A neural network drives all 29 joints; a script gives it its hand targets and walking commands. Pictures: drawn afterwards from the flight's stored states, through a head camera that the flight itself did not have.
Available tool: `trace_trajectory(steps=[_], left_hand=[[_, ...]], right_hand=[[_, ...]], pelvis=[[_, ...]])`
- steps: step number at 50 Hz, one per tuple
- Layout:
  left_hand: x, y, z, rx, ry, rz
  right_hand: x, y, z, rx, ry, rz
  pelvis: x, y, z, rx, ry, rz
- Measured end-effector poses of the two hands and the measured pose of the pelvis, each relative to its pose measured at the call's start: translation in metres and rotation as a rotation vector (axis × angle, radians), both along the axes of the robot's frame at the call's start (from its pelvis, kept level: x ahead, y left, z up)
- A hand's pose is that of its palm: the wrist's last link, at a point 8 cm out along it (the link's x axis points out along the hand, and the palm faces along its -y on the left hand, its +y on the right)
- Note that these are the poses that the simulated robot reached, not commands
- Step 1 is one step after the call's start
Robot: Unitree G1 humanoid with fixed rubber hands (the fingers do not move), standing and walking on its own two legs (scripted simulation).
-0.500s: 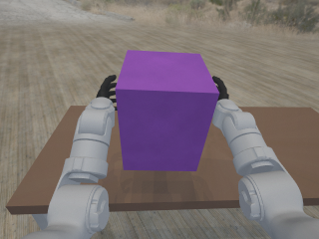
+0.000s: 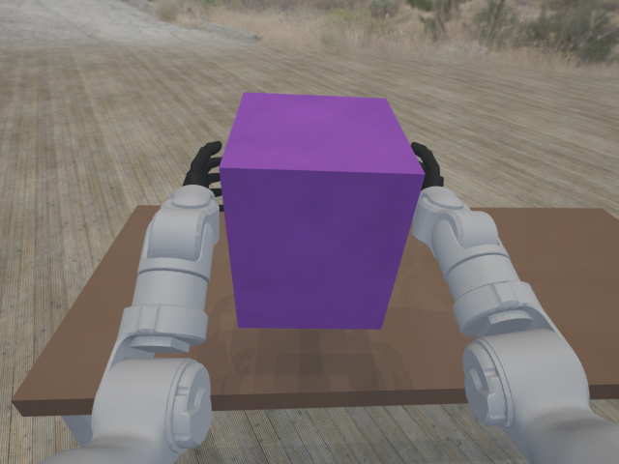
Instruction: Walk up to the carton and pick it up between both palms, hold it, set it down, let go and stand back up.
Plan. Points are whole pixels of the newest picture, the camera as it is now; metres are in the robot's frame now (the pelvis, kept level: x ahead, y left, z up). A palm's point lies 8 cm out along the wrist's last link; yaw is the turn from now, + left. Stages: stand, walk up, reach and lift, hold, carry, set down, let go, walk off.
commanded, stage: hold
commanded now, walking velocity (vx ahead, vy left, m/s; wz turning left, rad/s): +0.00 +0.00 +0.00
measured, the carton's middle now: (313, 211) +0.41 -0.03 +0.21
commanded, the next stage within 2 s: none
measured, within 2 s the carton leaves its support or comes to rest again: neither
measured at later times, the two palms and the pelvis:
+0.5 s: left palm (197, 197) +0.39 +0.12 +0.25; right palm (426, 197) +0.38 -0.17 +0.24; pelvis +0.00 +0.00 +0.00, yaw +0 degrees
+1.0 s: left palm (194, 194) +0.38 +0.12 +0.25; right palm (426, 194) +0.37 -0.17 +0.25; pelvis +0.00 +0.00 +0.00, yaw +0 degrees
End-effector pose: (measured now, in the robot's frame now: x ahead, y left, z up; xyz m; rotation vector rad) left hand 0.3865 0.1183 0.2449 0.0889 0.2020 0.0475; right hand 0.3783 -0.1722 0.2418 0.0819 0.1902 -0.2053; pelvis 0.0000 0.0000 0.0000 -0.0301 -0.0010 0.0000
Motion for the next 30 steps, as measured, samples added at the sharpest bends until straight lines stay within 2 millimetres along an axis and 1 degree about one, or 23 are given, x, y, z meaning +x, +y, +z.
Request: trace_trajectory(steps=[30], left_hand=[[-0.0012,0.0015,0.0031,-0.008,-0.007,0.002]], right_hand=[[-0.0011,0.0014,0.0039,0.002,-0.003,0.001]], pelvis=[[0.0,0.0,0.0,0.0,0.0,0.0]])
